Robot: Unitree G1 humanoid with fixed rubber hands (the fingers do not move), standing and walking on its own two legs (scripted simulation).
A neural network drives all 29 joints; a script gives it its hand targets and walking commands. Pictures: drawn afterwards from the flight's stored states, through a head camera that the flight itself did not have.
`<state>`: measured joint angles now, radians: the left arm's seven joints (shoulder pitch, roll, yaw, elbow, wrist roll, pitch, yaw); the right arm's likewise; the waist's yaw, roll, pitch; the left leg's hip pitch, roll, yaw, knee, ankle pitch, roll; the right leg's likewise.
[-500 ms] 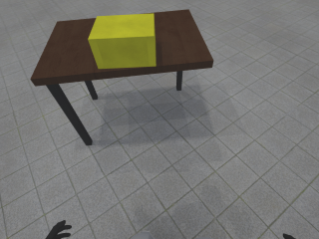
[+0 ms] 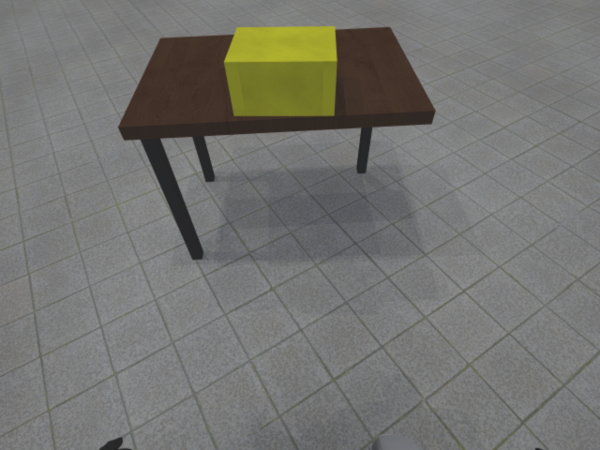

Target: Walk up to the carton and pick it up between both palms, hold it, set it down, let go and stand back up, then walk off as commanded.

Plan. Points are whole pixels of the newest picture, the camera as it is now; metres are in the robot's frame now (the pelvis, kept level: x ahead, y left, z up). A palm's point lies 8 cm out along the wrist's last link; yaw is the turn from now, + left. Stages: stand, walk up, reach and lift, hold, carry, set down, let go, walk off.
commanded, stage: walk off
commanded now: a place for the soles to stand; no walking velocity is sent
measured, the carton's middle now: (284, 70) +1.05 +0.03 -0.01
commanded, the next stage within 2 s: stand in 0.86 s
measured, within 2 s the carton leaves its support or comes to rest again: neither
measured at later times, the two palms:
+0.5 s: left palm out of the picture +0.09 +0.28 -0.09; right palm out of the picture +0.05 -0.33 -0.10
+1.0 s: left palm out of the picture +0.08 +0.28 -0.08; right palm out of the picture +0.05 -0.32 -0.09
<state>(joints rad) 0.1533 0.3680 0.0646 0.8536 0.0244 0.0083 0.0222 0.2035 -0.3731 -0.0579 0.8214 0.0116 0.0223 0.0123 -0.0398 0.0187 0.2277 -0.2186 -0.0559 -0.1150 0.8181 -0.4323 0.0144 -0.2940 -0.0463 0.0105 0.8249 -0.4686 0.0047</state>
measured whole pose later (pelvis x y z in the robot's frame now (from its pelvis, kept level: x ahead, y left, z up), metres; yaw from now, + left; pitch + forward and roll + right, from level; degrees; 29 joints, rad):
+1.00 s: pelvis -0.03 -0.02 +0.01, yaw +0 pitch -5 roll +0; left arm 0.14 0.37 0.06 0.92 0.01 -0.01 -0.01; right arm 0.22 -0.37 -0.02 0.85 0.01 -0.03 0.01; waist -0.04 0.02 0.11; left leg -0.29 -0.05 -0.13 0.70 -0.32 0.00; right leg -0.29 -0.02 0.01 0.69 -0.31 0.02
